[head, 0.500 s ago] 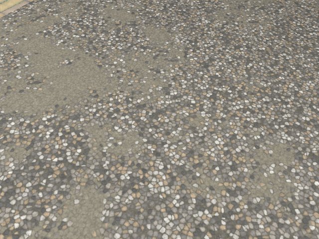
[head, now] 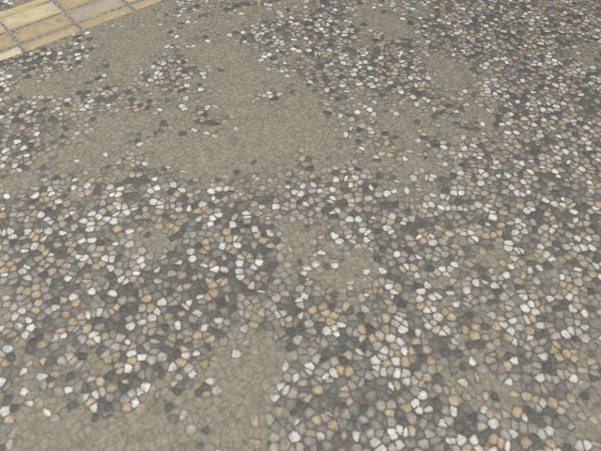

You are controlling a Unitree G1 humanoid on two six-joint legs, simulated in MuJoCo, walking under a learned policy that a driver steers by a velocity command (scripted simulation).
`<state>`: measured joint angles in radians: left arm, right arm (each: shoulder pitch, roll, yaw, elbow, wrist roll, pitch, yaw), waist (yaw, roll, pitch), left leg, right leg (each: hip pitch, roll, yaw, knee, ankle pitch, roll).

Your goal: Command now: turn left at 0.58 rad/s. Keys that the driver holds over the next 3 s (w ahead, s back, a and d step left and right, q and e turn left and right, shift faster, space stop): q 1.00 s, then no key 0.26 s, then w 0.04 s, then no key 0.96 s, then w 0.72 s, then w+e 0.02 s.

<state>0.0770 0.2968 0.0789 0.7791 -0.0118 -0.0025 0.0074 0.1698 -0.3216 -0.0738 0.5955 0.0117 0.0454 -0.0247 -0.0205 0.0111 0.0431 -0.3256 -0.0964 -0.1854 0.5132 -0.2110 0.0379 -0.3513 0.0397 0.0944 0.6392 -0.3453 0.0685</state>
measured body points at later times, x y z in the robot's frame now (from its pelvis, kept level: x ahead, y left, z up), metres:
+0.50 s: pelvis -0.01 +0.02 -0.01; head +0.03 +0.05 +0.44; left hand +0.04 +0.34 -0.12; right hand +0.24 -0.20 -0.08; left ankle -0.03 +0.12 -0.74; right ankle +0.00 -0.14 -0.72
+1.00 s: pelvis +0.01 +0.01 +0.00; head +0.04 +0.02 +0.44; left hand -0.02 +0.34 -0.09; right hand +0.31 -0.13 -0.09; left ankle -0.04 +0.12 -0.72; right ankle +0.08 -0.08 -0.74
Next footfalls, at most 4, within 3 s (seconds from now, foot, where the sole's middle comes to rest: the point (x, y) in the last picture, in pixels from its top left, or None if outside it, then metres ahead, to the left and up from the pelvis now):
0.04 right None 0.05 -0.13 -0.77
0.46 left None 0.01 0.14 -0.77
0.96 right None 0.11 -0.06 -0.77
1.32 left None -0.07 0.14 -0.77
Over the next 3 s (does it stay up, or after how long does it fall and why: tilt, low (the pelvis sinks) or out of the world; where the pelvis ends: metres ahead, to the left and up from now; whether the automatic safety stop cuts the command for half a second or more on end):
stays up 0.19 0.21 -0.02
